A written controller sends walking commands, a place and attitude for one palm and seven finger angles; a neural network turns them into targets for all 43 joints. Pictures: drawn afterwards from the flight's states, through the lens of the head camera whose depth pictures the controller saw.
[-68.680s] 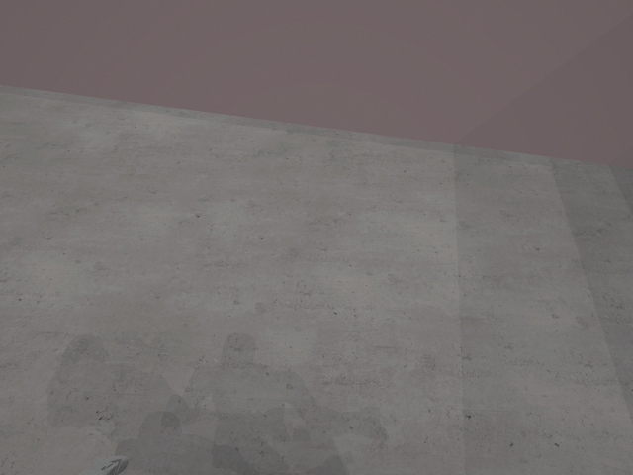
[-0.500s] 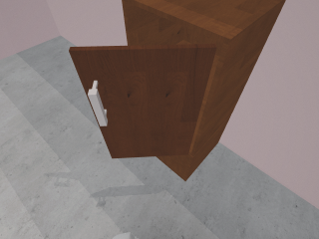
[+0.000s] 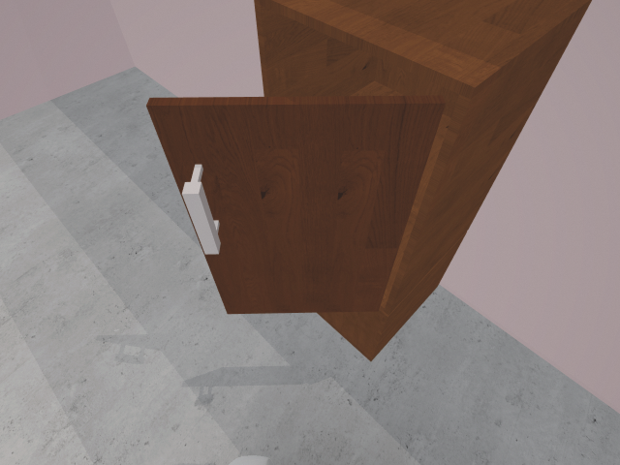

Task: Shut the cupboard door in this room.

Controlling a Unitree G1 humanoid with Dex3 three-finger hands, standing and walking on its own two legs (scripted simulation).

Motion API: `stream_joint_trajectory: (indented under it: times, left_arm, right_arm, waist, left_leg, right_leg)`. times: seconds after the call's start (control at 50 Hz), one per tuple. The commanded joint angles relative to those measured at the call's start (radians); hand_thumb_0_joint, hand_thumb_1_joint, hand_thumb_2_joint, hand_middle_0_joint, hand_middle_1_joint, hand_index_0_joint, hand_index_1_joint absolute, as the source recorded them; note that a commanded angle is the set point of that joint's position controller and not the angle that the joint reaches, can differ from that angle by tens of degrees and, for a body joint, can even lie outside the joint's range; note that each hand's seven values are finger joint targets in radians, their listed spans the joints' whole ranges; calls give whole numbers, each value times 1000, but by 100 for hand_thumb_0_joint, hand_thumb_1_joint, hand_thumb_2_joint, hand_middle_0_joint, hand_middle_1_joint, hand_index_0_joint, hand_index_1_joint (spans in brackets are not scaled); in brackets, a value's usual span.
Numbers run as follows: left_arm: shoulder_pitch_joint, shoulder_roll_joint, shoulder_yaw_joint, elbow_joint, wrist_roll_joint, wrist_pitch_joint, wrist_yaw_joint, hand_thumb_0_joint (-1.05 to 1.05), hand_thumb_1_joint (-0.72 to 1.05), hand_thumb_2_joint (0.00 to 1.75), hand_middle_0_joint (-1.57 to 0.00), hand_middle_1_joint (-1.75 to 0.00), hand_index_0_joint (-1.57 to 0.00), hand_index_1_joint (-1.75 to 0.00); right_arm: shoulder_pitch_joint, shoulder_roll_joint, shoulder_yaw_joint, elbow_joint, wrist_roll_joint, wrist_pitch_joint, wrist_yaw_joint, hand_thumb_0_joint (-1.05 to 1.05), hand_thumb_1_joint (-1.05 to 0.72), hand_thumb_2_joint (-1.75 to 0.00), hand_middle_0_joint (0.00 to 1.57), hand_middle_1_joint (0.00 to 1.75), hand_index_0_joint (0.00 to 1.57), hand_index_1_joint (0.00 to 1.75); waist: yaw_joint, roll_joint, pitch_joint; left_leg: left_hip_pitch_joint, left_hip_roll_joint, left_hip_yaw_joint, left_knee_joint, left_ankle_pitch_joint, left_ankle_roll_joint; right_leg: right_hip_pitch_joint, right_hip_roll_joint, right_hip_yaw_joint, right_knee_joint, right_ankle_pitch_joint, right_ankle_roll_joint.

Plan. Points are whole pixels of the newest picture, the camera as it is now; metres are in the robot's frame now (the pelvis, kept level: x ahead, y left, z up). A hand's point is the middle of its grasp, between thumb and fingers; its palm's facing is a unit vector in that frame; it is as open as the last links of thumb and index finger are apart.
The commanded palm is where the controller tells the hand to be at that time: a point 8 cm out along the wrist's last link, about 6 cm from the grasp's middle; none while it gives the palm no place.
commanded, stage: come to a stop and stand still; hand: left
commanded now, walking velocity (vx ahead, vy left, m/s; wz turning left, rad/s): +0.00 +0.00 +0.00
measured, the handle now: (205, 210) +0.45 +0.21 +0.03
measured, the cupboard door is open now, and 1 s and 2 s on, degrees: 46 46 46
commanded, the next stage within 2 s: look again from close up in 0.54 s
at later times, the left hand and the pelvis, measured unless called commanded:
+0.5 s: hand out of the picture +0.00 +0.27 -0.16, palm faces -0.02 -0.97 -0.25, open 7.4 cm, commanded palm none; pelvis -0.05 +0.07 +0.00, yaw +0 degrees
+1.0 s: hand out of the picture -0.01 +0.24 -0.18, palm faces +0.00 -0.98 -0.19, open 7.4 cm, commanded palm none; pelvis -0.01 +0.07 +0.00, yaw +0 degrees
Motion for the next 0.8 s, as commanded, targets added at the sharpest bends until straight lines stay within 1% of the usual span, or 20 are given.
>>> stream_joint_trajectory:
  times: [0.0, 0.02, 0.04, 0.06, 0.08, 0.1, 0.12, 0.14, 0.16, 0.18, 0.22, 0.26, 0.28, 0.32, 0.36, 0.48, 0.54, 0.58, 0.72, 0.78]
  left_arm:
    - [57, 227, 50, -128, -6, -42, 22, 0, 90, 90, -20, -30, -20, -30]
    - [34, 221, 45, -140, -7, -37, 20, 0, 90, 90, -20, -30, -20, -30]
    - [14, 205, 36, -139, -14, -30, 18, 0, 90, 90, -20, -30, -20, -30]
    - [23, 168, 28, -141, -22, -21, 14, 0, 90, 90, -20, -30, -20, -30]
    - [40, 140, 26, -146, -23, -11, 11, 0, 90, 90, -20, -30, -20, -30]
    - [43, 126, 20, -151, -18, -5, 8, 0, 90, 90, -20, -30, -20, -30]
    - [2, 127, 17, -143, -16, 2, 3, 0, 90, 90, -20, -30, -20, -30]
    - [-2, 129, 14, -141, -17, 8, -3, 0, 90, 90, -20, -30, -20, -30]
    - [2, 130, 13, -133, -17, 10, -10, 0, 90, 90, -20, -30, -20, -30]
    - [13, 130, 12, -124, -16, 8, -15, 0, 90, 90, -20, -30, -20, -30]
    - [7, 139, 10, -124, -17, 0, -20, 0, 90, 90, -20, -30, -20, -30]
    - [4, 148, 8, -124, -15, 1, -21, 0, 90, 90, -20, -30, -20, -30]
    - [8, 149, 9, -124, -14, 1, -21, 0, 90, 90, -20, -30, -20, -30]
    - [11, 145, 9, -121, -14, -3, -21, 0, 90, 90, -20, -30, -20, -30]
    - [20, 141, 8, -116, -16, -7, -21, 0, 90, 90, -20, -30, -20, -30]
    - [43, 129, -1, -79, -17, -17, -20, 0, 90, 90, -20, -30, -20, -30]
    - [54, 123, -8, -57, -18, -26, -19, 0, 90, 90, -20, -30, -20, -30]
    - [61, 121, -12, -41, -18, -27, -18, 0, 90, 90, -20, -30, -20, -30]
    - [83, 105, -22, 8, -18, -33, -16, 0, 90, 90, -20, -30, -20, -30]
    - [92, 101, -23, 24, -20, -36, -15, 0, 90, 90, -20, -30, -20, -30]
  right_arm:
    - [36, -35, 1, -157, 13, -62, 17, 0, -90, -90, 20, 30, 20, 30]
    - [86, -29, 5, -151, 9, -64, 17, 0, -90, -90, 20, 30, 20, 30]
    - [132, -46, 7, -135, 5, -67, 18, 0, -90, -90, 20, 30, 20, 30]
    - [140, -90, 3, -132, -3, -74, 16, 0, -90, -90, 20, 30, 20, 30]
    - [129, -123, 5, -144, -10, -75, 13, 0, -90, -90, 20, 30, 20, 30]
    - [119, -141, 9, -152, -12, -76, 9, 0, -90, -90, 20, 30, 20, 30]
    - [115, -129, 13, -146, -12, -81, 8, 0, -90, -90, 20, 30, 20, 30]
    - [105, -135, 16, -143, -12, -81, 5, 0, -90, -90, 20, 30, 20, 30]
    - [89, -133, 19, -142, -13, -80, 4, 0, -90, -90, 20, 30, 20, 30]
    - [77, -133, 19, -141, -13, -78, 5, 0, -90, -90, 20, 30, 20, 30]
    - [98, -123, 23, -125, -14, -80, 8, 0, -90, -90, 20, 30, 20, 30]
    - [110, -125, 19, -111, -17, -78, 13, 0, -90, -90, 20, 30, 20, 30]
    - [116, -130, 17, -105, -18, -76, 14, 0, -90, -90, 20, 30, 20, 30]
    - [123, -130, 19, -92, -16, -79, 13, 0, -90, -90, 20, 30, 20, 30]
    - [131, -130, 20, -77, -16, -81, 13, 0, -90, -90, 20, 30, 20, 30]
    - [141, -124, 24, -37, -12, -88, 10, 0, -90, -90, 20, 30, 20, 30]
    - [147, -112, 28, -18, -8, -95, 9, 0, -90, -90, 20, 30, 20, 30]
    - [150, -111, 29, -5, -7, -97, 8, 0, -90, -90, 20, 30, 20, 30]
    - [147, -103, 34, 25, 0, -107, 2, 0, -90, -90, 20, 30, 20, 30]
    - [145, -102, 35, 36, 2, -114, -1, 0, -90, -90, 20, 30, 20, 30]
  waist:
    - [-22, -49, -236]
    - [-48, -60, -211]
    - [-66, -56, -188]
    - [-47, 29, -152]
    - [-24, 86, -119]
    - [-12, 69, -72]
    - [-27, 154, -30]
    - [-22, 184, 1]
    - [-14, 145, 23]
    - [-7, 99, 22]
    - [-14, 39, 2]
    - [-20, 19, 15]
    - [-22, 4, 19]
    - [-23, -14, 1]
    - [-26, -1, -18]
    - [-32, 19, -13]
    - [-33, 14, -26]
    - [-36, 11, -10]
    - [-39, 4, -20]
    - [-37, 4, -52]
  left_leg:
    - [-12, -16, 23, -160, 124, 25]
    - [66, -20, 26, -286, 191, 25]
    - [148, 5, 6, -401, 299, 30]
    - [192, 94, -68, -393, 493, 56]
    - [122, 180, -159, -401, 560, 99]
    - [52, 203, -186, -418, 546, 127]
    - [21, 176, -227, -477, 480, 126]
    - [-4, 176, -251, -530, 348, 128]
    - [-36, 167, -256, -559, 199, 130]
    - [-42, 149, -235, -558, 116, 122]
    - [-42, 118, -209, -565, 31, 103]
    - [-57, 106, -212, -594, -78, 94]
    - [-61, 107, -219, -601, -96, 94]
    - [-37, 105, -219, -595, -59, 95]
    - [-14, 102, -222, -597, -54, 93]
    - [14, 100, -224, -601, -25, 90]
    - [44, 95, -212, -590, 28, 87]
    - [51, 94, -209, -594, 24, 84]
    - [109, 98, -184, -574, 147, 83]
    - [152, 96, -166, -547, 249, 82]
  right_leg:
    - [242, -231, 194, 39, 924, -125]
    - [161, -204, 164, 51, 753, -100]
    - [91, -174, 140, 82, 581, -61]
    - [-6, -113, 104, 82, 335, -12]
    - [-28, -65, 77, 48, 102, 15]
    - [-21, -32, 64, 32, -8, 24]
    - [-27, -10, 54, 61, -78, 23]
    - [-43, 0, 61, 74, -126, 21]
    - [-43, -2, 72, 65, -115, 16]
    - [-34, -6, 86, 34, -75, 12]
    - [-9, -19, 119, -22, -63, 2]
    - [-28, -20, 135, -40, -114, 1]
    - [-36, -15, 142, -41, -127, 2]
    - [-34, -15, 153, -43, -103, 1]
    - [-40, -17, 169, -53, -107, -2]
    - [-50, -18, 201, -73, -73, -7]
    - [-39, -32, 220, -92, -34, -13]
    - [-56, -35, 227, -100, -40, -13]
    - [-43, -40, 223, -102, 63, -4]
    - [-25, -46, 222, -101, 115, 2]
